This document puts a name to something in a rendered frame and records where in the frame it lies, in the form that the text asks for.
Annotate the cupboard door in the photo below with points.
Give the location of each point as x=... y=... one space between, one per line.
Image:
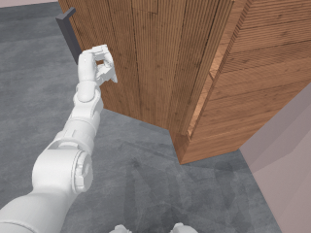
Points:
x=162 y=51

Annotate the robot left shin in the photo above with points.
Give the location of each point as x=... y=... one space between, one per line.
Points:
x=120 y=227

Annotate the robot shin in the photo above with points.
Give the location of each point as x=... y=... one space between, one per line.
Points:
x=120 y=227
x=178 y=224

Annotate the robot right shin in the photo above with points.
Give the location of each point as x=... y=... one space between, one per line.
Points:
x=178 y=224

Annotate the left robot hand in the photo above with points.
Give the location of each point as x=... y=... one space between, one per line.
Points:
x=88 y=70

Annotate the left robot upper arm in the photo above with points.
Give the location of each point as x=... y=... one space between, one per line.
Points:
x=59 y=177

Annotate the handle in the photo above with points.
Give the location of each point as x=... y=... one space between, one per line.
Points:
x=69 y=34

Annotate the left robot forearm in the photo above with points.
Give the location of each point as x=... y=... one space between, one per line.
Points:
x=82 y=125

